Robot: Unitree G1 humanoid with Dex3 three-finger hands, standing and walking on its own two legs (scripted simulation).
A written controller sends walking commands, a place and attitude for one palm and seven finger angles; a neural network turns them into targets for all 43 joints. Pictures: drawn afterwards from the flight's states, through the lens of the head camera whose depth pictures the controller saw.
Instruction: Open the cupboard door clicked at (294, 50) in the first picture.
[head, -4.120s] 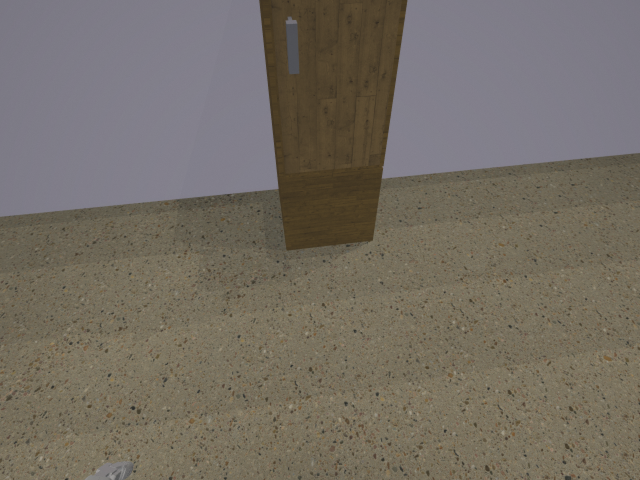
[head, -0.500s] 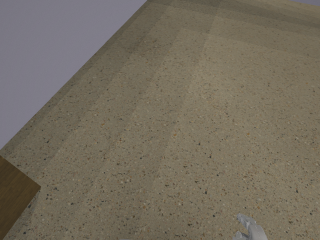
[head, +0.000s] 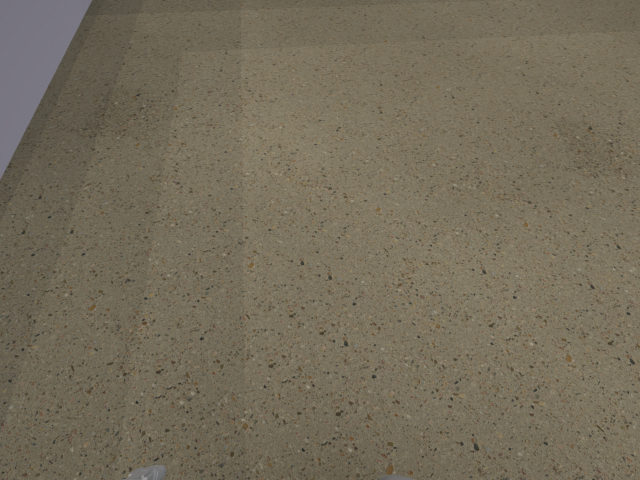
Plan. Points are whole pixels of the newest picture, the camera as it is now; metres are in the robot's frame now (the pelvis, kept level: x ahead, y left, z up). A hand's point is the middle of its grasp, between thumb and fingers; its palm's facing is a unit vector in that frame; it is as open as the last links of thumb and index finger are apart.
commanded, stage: walk to a spot facing it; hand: left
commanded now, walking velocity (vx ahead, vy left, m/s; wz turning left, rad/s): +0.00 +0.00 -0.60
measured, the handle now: out of the picture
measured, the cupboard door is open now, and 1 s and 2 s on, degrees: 0 0 0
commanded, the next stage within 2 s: turn to face it in 1.02 s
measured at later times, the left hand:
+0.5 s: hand out of the picture +0.09 +0.15 -0.16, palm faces -0.11 -0.97 -0.21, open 7.4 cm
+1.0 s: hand (234, 338) +0.35 +0.16 -0.16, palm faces -0.42 -0.88 -0.22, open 7.4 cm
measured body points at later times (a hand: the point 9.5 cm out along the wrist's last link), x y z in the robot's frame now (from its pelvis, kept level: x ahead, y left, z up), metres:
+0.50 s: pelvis +0.06 -0.03 +0.01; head +0.07 -0.05 +0.46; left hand +0.09 +0.20 -0.14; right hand +0.12 -0.30 -0.13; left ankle +0.15 +0.10 -0.68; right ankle -0.01 -0.11 -0.74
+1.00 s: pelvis +0.18 +0.01 +0.01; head +0.20 +0.01 +0.46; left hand +0.37 +0.20 -0.14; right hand +0.08 -0.23 -0.13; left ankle +0.22 +0.07 -0.74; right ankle +0.12 -0.14 -0.66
